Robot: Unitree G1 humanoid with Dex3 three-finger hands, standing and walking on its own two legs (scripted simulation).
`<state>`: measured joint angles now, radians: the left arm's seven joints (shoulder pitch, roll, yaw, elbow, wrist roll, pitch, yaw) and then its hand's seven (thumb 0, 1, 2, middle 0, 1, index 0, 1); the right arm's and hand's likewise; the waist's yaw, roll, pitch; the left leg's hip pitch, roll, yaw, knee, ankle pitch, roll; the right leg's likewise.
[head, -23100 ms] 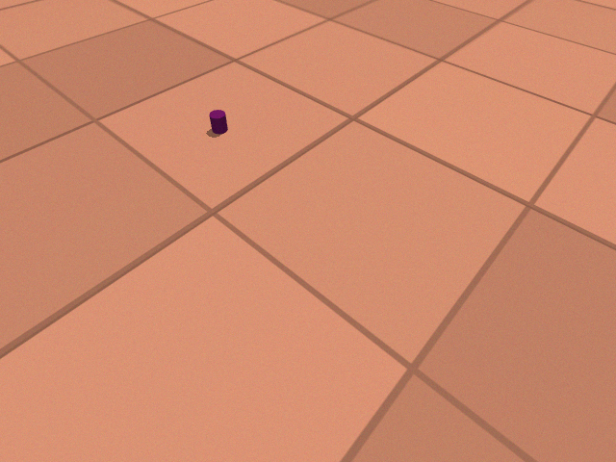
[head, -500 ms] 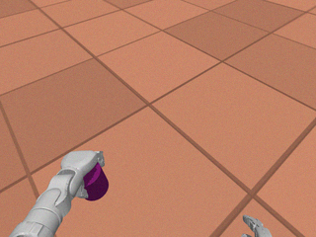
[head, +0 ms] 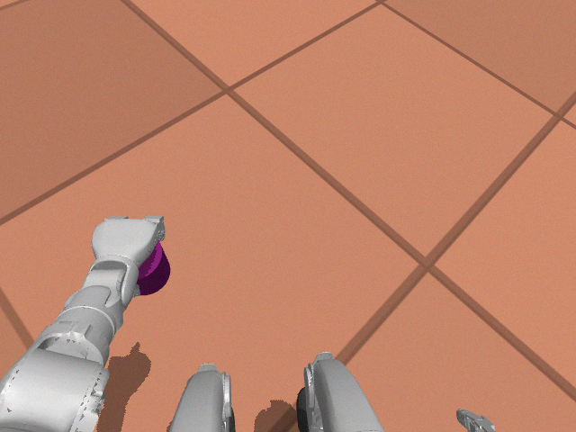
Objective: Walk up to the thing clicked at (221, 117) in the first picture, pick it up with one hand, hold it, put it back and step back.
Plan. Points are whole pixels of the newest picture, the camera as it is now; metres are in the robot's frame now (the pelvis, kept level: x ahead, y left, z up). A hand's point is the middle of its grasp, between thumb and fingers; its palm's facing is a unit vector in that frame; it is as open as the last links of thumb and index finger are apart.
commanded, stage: crouch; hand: left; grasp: from above
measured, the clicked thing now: (142, 254) +0.42 +0.21 -0.15
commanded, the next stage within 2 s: lower in 1.42 s
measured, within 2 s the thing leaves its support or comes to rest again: neither
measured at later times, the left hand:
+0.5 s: hand (170, 276) +0.44 +0.20 -0.34, palm faces -0.46 +0.00 -0.89, open 11.0 cm
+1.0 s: hand (177, 276) +0.47 +0.21 -0.43, palm faces -0.48 -0.02 -0.88, open 11.0 cm
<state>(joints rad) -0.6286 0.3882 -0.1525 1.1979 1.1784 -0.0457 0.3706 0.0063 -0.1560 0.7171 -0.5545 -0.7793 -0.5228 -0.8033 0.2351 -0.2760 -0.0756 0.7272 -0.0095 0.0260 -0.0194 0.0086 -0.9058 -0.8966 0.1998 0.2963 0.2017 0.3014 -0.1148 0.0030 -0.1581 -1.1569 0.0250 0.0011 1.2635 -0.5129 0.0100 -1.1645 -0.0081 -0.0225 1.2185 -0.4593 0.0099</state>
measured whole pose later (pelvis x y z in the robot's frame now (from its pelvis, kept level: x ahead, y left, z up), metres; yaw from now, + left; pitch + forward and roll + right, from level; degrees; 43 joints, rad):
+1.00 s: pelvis -0.03 +0.00 -0.25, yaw -3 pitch +40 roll -5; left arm -1.02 0.63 0.04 1.42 1.24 -0.12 0.35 0.01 -0.18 0.73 -0.57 -0.77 -0.55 -0.79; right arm 0.21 -0.26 0.01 0.70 -0.11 -0.06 0.11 0.00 -0.91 -0.90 0.20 0.30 0.20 0.30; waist -0.28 0.01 -0.10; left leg -2.14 0.02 -0.06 2.17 -0.73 0.01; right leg -2.13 -0.02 -0.06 2.09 -0.66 0.00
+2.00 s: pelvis -0.04 +0.00 -0.33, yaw -6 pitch +36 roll -9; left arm -1.13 0.79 0.07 1.57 1.30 -0.14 0.42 0.00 -0.18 0.73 -0.58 -0.76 -0.56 -0.77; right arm 0.21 -0.29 0.13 0.68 -0.16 -0.09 0.16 0.00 -0.92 -0.90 0.20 0.30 0.20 0.30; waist -0.36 -0.02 0.02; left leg -2.34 0.01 -0.11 2.42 -0.72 0.02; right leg -2.30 -0.02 -0.10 2.29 -0.63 0.01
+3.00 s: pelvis -0.04 +0.01 -0.34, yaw -10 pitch +32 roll -12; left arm -1.19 0.95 0.10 1.73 1.32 -0.16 0.50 0.01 -0.16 0.74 -0.52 -0.82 -0.51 -0.82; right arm 0.20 -0.33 0.23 0.64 -0.20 -0.18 0.21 0.00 -0.91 -0.89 0.20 0.30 0.20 0.30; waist -0.42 -0.08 0.11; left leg -2.36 0.02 -0.17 2.50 -0.72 0.03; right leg -2.30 0.00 -0.16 2.33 -0.60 0.02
